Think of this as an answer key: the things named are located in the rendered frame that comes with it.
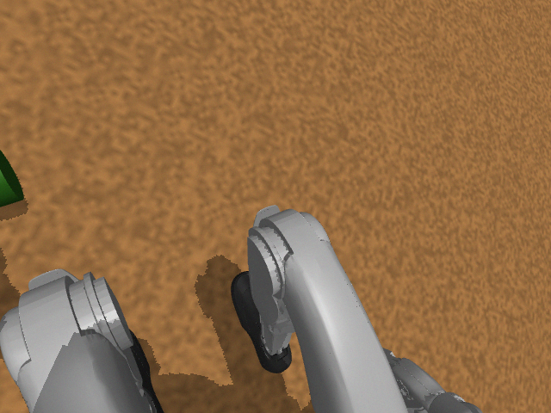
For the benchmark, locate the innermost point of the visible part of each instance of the right robot hand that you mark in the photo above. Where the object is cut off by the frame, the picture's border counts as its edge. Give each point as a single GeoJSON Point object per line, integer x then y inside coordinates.
{"type": "Point", "coordinates": [417, 387]}

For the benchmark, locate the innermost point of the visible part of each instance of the left robot foot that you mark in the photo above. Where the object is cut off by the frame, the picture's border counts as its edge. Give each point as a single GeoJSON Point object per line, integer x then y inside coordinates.
{"type": "Point", "coordinates": [144, 370]}

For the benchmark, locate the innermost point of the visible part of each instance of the can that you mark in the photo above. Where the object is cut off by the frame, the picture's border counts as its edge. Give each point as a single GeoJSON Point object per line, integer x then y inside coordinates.
{"type": "Point", "coordinates": [10, 188]}

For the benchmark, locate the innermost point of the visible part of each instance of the right robot arm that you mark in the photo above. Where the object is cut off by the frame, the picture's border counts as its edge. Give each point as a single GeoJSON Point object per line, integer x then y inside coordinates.
{"type": "Point", "coordinates": [450, 402]}

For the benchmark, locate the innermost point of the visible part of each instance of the right robot foot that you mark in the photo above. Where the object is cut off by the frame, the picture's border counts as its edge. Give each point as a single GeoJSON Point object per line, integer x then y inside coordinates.
{"type": "Point", "coordinates": [248, 316]}

